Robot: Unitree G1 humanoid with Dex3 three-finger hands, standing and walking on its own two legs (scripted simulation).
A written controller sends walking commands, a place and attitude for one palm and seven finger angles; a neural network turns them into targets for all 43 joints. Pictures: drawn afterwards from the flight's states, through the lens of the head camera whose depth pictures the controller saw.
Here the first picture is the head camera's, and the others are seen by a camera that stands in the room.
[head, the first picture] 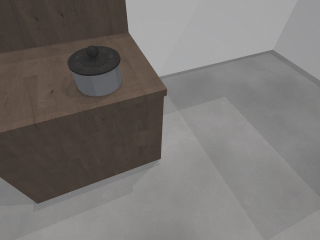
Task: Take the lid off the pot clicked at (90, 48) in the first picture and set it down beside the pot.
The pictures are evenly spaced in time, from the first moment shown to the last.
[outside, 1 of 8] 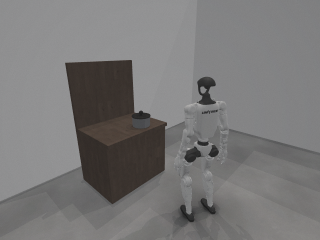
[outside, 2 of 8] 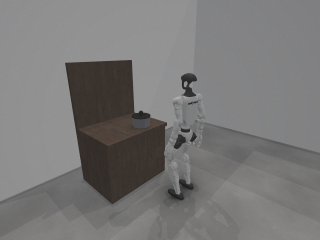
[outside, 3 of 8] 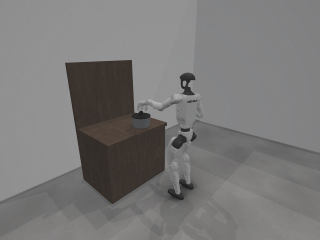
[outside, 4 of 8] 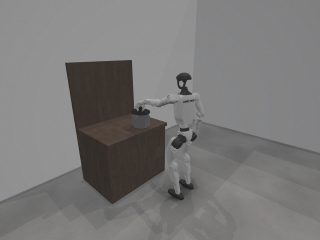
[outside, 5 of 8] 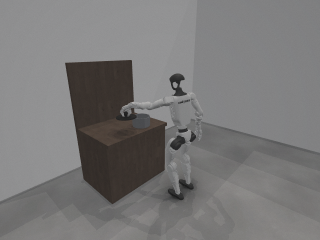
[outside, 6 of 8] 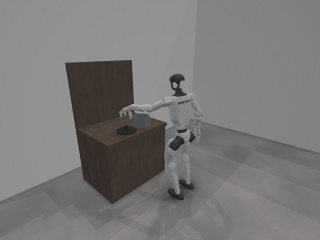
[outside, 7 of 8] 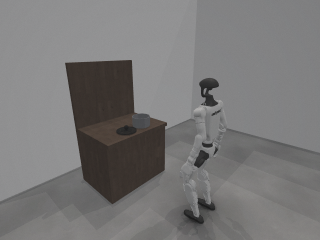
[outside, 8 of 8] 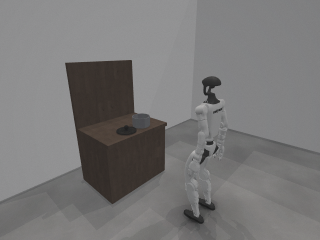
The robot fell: no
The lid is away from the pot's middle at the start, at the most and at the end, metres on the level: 0.00 0.25 0.23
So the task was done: yes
